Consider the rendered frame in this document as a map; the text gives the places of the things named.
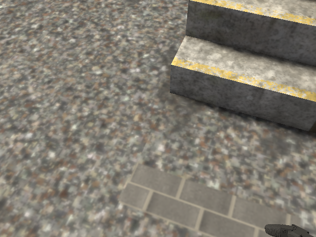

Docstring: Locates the robot right hand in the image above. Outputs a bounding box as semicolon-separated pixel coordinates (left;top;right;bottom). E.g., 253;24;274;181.
265;224;314;237

